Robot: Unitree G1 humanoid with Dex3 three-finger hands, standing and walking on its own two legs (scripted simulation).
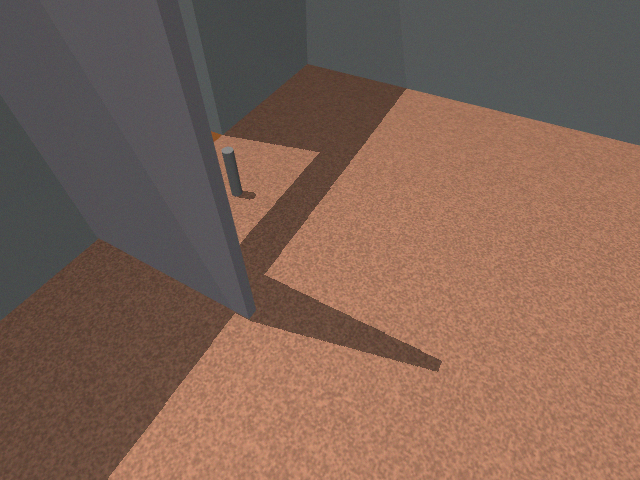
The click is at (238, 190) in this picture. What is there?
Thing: slim round
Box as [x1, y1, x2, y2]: [222, 147, 241, 196]
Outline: 224,147 222,149 222,154 231,192 233,195 236,196 241,194 241,187 233,149 231,147
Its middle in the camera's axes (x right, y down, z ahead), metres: -0.40 -0.31 +1.75
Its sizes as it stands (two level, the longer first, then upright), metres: 0.051 0.051 0.248
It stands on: the floor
